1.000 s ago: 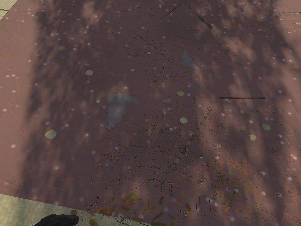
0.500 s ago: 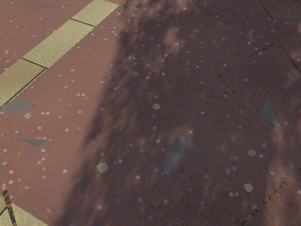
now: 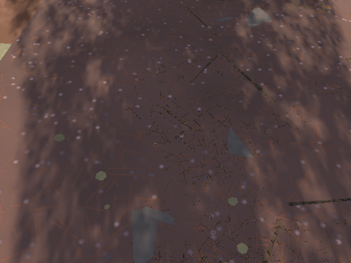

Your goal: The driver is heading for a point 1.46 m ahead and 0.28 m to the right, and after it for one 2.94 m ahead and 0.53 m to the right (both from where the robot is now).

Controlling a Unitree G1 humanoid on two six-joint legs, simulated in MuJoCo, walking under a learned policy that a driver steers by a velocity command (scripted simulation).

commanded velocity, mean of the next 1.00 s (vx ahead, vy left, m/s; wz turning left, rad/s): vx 0.49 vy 0.00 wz -0.33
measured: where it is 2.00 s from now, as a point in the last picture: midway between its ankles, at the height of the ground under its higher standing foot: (210, 206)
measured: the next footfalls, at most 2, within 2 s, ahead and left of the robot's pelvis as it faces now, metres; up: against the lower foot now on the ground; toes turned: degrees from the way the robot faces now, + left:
right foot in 0.12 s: +0.22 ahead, -0.09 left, +0.00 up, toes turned -9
left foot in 0.66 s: +0.57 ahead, -0.01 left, +0.00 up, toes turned -17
